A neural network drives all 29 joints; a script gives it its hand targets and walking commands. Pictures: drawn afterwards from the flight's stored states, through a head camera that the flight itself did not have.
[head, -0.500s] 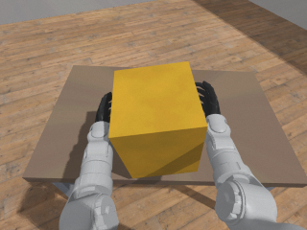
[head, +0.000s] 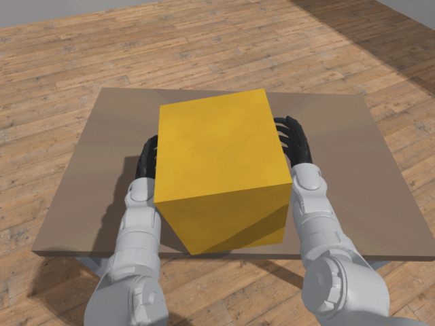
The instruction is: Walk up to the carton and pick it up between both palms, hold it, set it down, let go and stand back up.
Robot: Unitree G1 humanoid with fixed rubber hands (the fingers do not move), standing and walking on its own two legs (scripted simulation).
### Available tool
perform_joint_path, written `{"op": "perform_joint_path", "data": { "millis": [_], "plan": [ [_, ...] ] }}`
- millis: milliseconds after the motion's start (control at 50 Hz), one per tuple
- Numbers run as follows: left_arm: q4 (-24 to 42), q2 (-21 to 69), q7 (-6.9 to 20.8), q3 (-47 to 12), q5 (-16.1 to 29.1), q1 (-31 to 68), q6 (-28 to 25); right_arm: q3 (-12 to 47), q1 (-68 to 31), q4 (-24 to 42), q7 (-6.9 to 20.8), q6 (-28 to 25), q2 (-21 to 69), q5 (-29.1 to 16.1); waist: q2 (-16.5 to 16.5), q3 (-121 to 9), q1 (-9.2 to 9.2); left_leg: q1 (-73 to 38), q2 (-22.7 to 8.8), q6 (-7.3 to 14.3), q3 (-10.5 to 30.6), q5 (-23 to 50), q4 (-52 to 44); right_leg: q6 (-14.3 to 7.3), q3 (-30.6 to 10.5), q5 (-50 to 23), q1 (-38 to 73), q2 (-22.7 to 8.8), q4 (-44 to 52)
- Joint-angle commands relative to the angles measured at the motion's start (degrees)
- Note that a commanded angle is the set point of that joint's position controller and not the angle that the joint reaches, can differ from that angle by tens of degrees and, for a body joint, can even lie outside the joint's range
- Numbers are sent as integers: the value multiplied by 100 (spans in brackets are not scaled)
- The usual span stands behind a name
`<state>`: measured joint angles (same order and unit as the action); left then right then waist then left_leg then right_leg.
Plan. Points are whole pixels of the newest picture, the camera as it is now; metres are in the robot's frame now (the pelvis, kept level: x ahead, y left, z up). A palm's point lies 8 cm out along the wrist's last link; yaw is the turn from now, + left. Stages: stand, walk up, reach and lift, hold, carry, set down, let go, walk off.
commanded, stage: set down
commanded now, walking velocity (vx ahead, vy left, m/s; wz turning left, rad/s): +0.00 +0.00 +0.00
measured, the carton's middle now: (224, 178) +0.40 +0.02 +0.02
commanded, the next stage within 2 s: none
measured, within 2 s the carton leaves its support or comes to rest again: rests again in 1.52 s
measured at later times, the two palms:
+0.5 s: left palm (148, 179) +0.37 +0.17 +0.03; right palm (298, 163) +0.41 -0.12 +0.07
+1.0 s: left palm (151, 179) +0.38 +0.17 +0.03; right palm (301, 164) +0.41 -0.12 +0.06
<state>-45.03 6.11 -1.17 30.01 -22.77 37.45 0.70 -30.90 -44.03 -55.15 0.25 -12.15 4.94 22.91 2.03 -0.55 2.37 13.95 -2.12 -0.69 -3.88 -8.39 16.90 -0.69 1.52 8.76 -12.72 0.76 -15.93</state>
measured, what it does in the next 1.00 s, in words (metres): stands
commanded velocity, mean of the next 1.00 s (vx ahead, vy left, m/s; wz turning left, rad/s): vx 0.00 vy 0.00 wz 0.00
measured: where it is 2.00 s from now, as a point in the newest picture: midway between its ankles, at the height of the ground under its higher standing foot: outside the picture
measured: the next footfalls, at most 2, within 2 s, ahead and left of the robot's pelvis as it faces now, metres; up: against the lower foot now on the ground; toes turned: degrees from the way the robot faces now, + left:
none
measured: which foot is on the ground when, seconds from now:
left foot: down 0.00-1.00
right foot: down 0.00-1.00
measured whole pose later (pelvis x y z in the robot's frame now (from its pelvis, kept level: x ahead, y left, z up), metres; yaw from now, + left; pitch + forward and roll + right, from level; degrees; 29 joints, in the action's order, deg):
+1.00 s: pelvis +0.00 +0.00 +0.00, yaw +0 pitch +6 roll +0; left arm -47.2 7.4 -0.3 34.6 -26.6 37.8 -5.4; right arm -34.8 -42.9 -54.5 1.2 -14.9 6.3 27.1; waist 2.5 0.1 1.8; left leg 15.0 -2.2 -0.7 -3.8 -8.4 17.1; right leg -0.8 1.7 9.2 -14.0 0.8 -16.8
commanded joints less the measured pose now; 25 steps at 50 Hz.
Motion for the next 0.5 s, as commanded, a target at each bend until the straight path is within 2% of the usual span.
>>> {"op": "perform_joint_path", "data": {
  "millis": [0, 320, 480],
  "plan": [
    [626, 2544, 229, -1672, 27, 3621, -631, 1370, -2350, -196, 565, -224, 2848, 220, -326, -3025, -22, -984, 106, -146, -502, 2306, 265, 249, 395, -2331, 1238, 84, -313],
    [251, 2459, 243, -1445, -124, 3401, -996, 1251, -2180, -375, 503, -394, 2931, 404, -218, -2939, -6, -628, 112, -97, -521, 2099, 226, 280, 356, -2363, 1319, 43, -376],
    [-10, 2355, 337, -1170, -226, 3322, -1056, 1076, -2106, -359, 500, -330, 2937, 555, -34, -2500, -23, -309, 143, 26, -528, 1448, 11, 341, 311, -2059, 1446, -9, -354]
  ]
}}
